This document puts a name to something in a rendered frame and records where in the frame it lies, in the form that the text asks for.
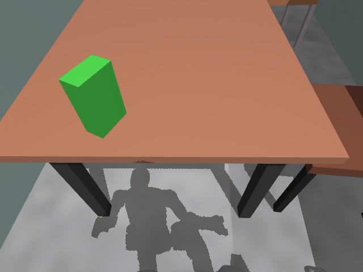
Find carton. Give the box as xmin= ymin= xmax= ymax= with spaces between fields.
xmin=59 ymin=55 xmax=126 ymax=138

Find chair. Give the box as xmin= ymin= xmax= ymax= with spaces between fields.
xmin=273 ymin=83 xmax=363 ymax=217
xmin=267 ymin=0 xmax=319 ymax=48

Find table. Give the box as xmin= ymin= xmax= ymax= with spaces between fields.
xmin=0 ymin=0 xmax=349 ymax=218

